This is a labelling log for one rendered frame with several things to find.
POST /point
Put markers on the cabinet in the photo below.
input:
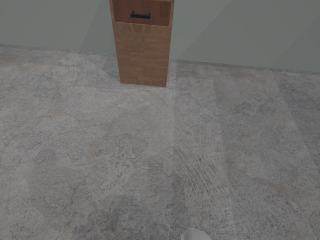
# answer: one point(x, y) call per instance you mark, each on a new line
point(142, 50)

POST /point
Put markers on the handle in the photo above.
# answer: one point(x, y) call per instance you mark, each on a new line
point(143, 16)

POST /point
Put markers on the drawer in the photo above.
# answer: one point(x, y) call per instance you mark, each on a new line
point(159, 11)

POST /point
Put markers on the right robot thigh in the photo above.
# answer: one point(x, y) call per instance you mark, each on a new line
point(194, 234)

